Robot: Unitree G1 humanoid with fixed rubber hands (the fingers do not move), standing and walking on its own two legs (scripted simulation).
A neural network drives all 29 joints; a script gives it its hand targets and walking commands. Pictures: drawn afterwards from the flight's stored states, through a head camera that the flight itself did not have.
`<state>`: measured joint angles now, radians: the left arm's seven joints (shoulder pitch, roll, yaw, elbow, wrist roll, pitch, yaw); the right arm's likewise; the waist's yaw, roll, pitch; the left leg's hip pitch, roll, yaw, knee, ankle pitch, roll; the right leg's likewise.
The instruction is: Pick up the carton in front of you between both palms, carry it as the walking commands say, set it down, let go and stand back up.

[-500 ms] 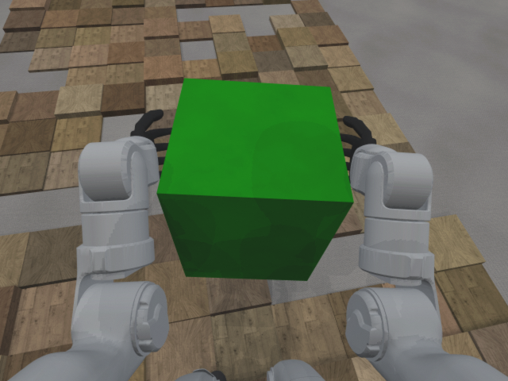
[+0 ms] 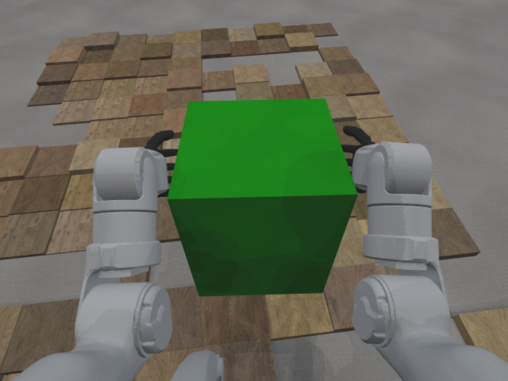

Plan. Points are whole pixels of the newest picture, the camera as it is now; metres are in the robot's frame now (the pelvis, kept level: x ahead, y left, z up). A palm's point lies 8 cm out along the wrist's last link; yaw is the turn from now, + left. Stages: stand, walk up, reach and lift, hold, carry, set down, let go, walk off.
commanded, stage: carry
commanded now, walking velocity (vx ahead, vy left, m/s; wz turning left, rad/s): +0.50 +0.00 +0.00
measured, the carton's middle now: (259, 202) +0.38 +0.00 +0.08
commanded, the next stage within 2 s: none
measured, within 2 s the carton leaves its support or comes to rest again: neither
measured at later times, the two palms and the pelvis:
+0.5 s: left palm (197, 57) +0.68 +0.13 +0.16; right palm (346, 62) +0.66 -0.17 +0.16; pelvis +0.30 +0.01 +0.04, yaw -1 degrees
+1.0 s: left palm (219, 0) +0.95 +0.10 +0.17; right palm out of the picture +0.97 -0.20 +0.17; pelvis +0.59 -0.05 +0.03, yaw +0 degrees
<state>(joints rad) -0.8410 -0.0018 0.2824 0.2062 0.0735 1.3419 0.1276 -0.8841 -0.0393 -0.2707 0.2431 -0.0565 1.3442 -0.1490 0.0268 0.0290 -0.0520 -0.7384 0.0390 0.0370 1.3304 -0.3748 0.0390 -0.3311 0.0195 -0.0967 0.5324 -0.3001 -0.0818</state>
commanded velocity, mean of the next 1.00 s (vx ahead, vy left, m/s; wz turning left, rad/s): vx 0.50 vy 0.00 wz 0.00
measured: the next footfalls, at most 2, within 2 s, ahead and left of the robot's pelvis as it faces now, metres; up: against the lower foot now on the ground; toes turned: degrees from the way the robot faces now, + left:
left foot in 0.20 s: +0.34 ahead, +0.11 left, +0.05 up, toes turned +4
right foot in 0.64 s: +0.57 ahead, -0.13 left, +0.03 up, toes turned -4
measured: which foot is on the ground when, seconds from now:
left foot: up 0.00-0.18, down 0.20-0.66, up 0.68-1.00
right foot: down 0.00-0.22, up 0.24-0.62, down 0.64-1.00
